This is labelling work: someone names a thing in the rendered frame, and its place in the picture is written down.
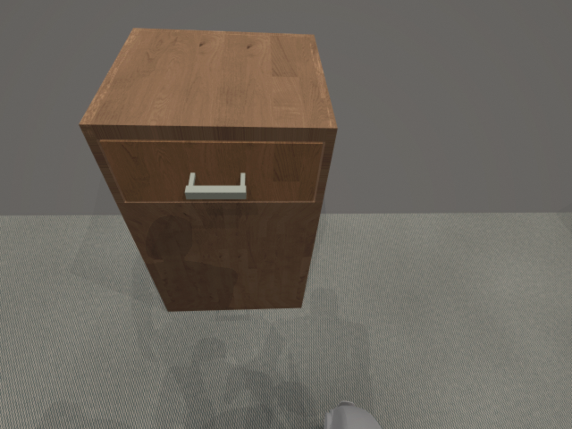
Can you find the handle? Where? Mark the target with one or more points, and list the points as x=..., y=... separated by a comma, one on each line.
x=215, y=192

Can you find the drawer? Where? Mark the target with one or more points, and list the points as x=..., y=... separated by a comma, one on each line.
x=159, y=170

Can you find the right robot thigh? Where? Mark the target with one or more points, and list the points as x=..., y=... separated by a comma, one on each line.
x=349, y=417

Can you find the cabinet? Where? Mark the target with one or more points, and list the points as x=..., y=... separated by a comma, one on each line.
x=180, y=84

